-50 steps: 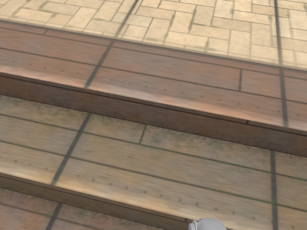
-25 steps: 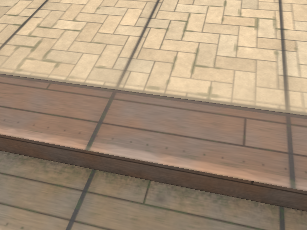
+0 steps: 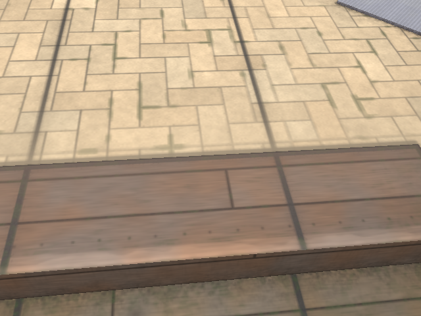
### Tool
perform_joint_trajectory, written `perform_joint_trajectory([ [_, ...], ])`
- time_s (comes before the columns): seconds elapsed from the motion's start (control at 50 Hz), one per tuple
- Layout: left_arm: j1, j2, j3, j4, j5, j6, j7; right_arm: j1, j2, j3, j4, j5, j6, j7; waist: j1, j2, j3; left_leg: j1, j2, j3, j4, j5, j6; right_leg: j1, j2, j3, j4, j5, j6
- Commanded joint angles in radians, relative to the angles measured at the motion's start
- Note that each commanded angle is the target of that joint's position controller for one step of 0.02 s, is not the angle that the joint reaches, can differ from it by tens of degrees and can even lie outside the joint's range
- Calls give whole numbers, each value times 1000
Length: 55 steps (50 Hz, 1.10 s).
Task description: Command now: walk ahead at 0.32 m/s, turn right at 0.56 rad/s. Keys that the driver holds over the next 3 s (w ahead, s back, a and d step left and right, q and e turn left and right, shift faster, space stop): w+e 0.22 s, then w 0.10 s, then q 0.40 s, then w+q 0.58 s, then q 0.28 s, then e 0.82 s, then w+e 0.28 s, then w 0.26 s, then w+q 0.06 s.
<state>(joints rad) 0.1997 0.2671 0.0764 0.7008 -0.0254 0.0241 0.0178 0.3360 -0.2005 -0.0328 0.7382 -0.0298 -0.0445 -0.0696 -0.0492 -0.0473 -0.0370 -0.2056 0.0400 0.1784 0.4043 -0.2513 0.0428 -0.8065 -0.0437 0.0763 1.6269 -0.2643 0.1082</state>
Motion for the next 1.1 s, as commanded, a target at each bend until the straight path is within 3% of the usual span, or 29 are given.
perform_joint_trajectory([
  [0.02,-75,-27,-18,-108,-7,-19,8,110,-123,-39,-8,-1,-17,14,-23,133,91,229,343,-307,-243,-157,200,-405,-14,24,283,-42,-19],
  [0.12,-161,-82,-58,-168,-7,-36,1,179,-76,-33,64,-2,-18,17,-14,119,151,277,355,-185,-240,-127,145,-621,-53,83,353,-51,-70],
  [0.16,-202,-108,-72,-198,1,-31,-3,183,-95,-37,86,-5,-18,9,-16,147,151,292,395,-173,-250,-78,144,-687,-55,69,468,-76,-69],
  [0.2,-237,-121,-85,-227,-7,-26,-8,171,-120,-45,95,2,-14,1,-6,137,180,320,398,-119,-252,-94,110,-758,-82,79,445,-112,-77],
  [0.26,-323,-131,-108,-310,9,-30,-39,158,-132,-47,113,11,15,-14,9,137,180,202,342,-33,-364,-151,77,-572,-152,-28,140,-33,-108],
  [0.28,-329,-118,-119,-316,17,-33,-60,124,-161,-53,107,24,24,-11,21,131,172,40,307,33,-466,-123,101,-280,-148,-140,-135,-28,-137],
  [0.3,-356,-137,-121,-332,6,-40,-72,146,-192,-61,126,47,27,-7,23,172,159,-40,311,51,-528,19,107,-22,-130,-182,-275,-111,-180],
  [0.32,-303,-77,-89,-298,2,-44,-74,172,-227,-63,147,51,22,0,45,177,115,-2,288,81,-428,457,131,151,-28,-308,-335,-202,-214],
  [0.34,-144,-43,-56,-251,4,-58,-71,160,-284,-64,163,46,13,14,148,249,3,80,290,86,-202,1139,134,335,65,-345,-368,-188,-260],
  [0.36,91,59,-3,-192,-14,-67,-67,168,-309,-60,168,45,-1,26,278,291,-137,118,263,40,41,1445,93,583,134,-270,-566,-44,-302],
  [0.38,231,205,43,-141,6,-67,-58,208,-231,-42,143,58,-19,29,284,104,-262,-128,179,-43,399,960,-19,887,-10,152,-735,196,-360],
  [0.4,277,301,51,-76,31,-49,-40,303,-112,-13,149,40,-45,70,157,-323,-514,-216,-53,-199,817,-88,-81,945,-291,719,-1164,175,-428],
  [0.42,213,190,8,-91,80,-51,-39,316,-116,-44,226,89,-57,102,143,-128,-556,-214,-98,-460,1155,-98,-103,851,-331,768,-1253,74,-380],
  [0.44,145,152,-6,-66,55,-64,-63,227,-56,-40,184,113,-36,96,108,-100,-415,-294,-82,-405,1263,-61,-92,682,-372,635,-1263,-85,-334],
  [0.46,82,95,-20,-27,24,-77,-82,111,-23,-29,133,84,-16,70,87,-76,-214,-373,-32,-334,1279,-25,-57,521,-333,504,-1235,-210,-287],
  [0.48,24,29,-37,17,24,-88,-90,23,-22,-24,93,57,-10,50,62,-75,-81,-425,9,-328,1327,44,-16,375,-298,357,-1175,-237,-247],
  [0.5,2,-17,-49,47,40,-106,-87,-8,-38,-23,69,57,-5,44,44,-84,-36,-422,22,-343,1362,71,27,306,-279,271,-1149,-199,-216],
  [0.54,11,-85,-64,91,56,-134,-68,-4,-28,-15,54,59,-2,49,5,-62,-10,-478,0,-379,1371,166,78,323,-272,167,-1201,-36,-193],
  [0.58,45,-99,-68,125,49,-137,-54,-7,-17,-5,48,56,13,47,-10,-54,17,-574,-21,-377,1304,194,85,386,-250,19,-1240,91,-172],
  [0.6,38,-80,-61,118,44,-128,-36,-25,-7,1,36,56,25,38,-12,-55,36,-595,-23,-357,1179,189,61,404,-229,-70,-1270,181,-159],
  [0.68,21,-24,-62,89,66,-118,25,-90,-63,-16,-2,23,38,45,-1,-39,0,-593,-30,-253,1002,330,-8,473,-208,-246,-1343,489,-170],
  [0.7,35,-5,-65,86,87,-108,33,-63,-43,-14,20,21,50,40,13,-40,-18,-610,-49,-220,1152,311,-25,509,-242,-235,-1325,532,-201],
  [0.72,38,8,-67,73,89,-100,38,-49,-34,-13,17,18,62,38,21,-21,-17,-661,-45,-223,1257,268,-38,533,-268,-225,-1321,502,-225],
  [0.8,185,19,-60,105,50,-84,44,-148,-39,-12,-58,24,82,45,78,-6,54,-997,-11,-256,1493,113,-38,752,-325,-102,-1397,-68,-245],
  [0.84,242,5,-57,112,57,-85,40,-192,-27,-5,-79,40,75,59,101,16,90,-1133,7,-263,1552,63,-43,859,-341,-92,-1393,-147,-251],
  [0.92,253,-1,-52,112,68,-85,35,-253,13,13,-109,55,69,70,110,14,121,-1186,42,-243,1528,77,-62,872,-336,-161,-1394,-136,-262],
  [1.0,302,4,-49,129,67,-89,40,-302,40,25,-133,49,71,67,131,4,161,-1253,71,-203,1526,81,-67,885,-365,-189,-1401,-89,-284],
  [1.06,347,11,-45,167,61,-75,43,-361,83,47,-173,62,69,65,137,7,209,-1455,89,-240,1640,-71,-46,1023,-410,-191,-1390,66,-268],
  [1.1,333,17,-44,178,62,-57,54,-489,125,85,-248,50,51,84,132,19,232,-1473,105,-146,1531,-124,-32,999,-364,-275,-1426,114,-224],
])
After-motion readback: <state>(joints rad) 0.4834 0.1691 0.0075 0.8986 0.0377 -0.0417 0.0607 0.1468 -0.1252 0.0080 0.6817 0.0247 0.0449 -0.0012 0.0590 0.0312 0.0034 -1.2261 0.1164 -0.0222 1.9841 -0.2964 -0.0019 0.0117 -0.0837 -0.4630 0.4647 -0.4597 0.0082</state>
